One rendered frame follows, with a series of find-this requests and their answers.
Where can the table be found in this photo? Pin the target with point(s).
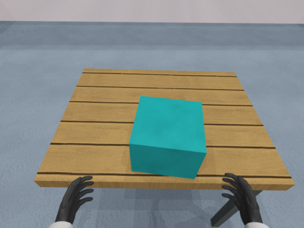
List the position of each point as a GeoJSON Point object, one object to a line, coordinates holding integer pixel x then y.
{"type": "Point", "coordinates": [93, 136]}

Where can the carton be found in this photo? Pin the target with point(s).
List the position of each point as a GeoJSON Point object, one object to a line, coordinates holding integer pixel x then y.
{"type": "Point", "coordinates": [168, 137]}

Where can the right robot hand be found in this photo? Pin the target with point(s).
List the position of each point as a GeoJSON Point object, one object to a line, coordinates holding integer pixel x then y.
{"type": "Point", "coordinates": [245, 199]}

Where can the left robot hand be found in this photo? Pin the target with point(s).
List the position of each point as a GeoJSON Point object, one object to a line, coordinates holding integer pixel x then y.
{"type": "Point", "coordinates": [71, 200]}

